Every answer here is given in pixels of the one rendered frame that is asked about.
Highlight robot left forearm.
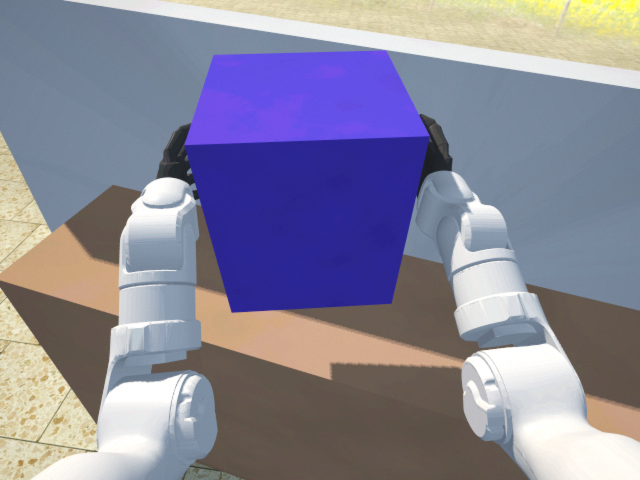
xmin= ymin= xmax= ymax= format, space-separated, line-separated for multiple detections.
xmin=96 ymin=178 xmax=201 ymax=448

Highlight left robot hand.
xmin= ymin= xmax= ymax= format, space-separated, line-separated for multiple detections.
xmin=156 ymin=123 xmax=199 ymax=200

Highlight robot right forearm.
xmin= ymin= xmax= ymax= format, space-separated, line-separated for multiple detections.
xmin=415 ymin=171 xmax=587 ymax=419

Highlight left robot upper arm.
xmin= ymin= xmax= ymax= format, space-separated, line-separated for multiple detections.
xmin=31 ymin=370 xmax=218 ymax=480

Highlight right robot upper arm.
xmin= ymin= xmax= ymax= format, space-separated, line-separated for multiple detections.
xmin=462 ymin=343 xmax=640 ymax=480

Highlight pedestal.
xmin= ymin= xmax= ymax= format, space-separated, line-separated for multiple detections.
xmin=0 ymin=185 xmax=640 ymax=480

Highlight right robot hand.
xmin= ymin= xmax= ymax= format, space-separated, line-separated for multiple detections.
xmin=417 ymin=114 xmax=452 ymax=199

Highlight carton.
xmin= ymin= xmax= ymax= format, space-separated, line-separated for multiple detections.
xmin=184 ymin=50 xmax=430 ymax=313

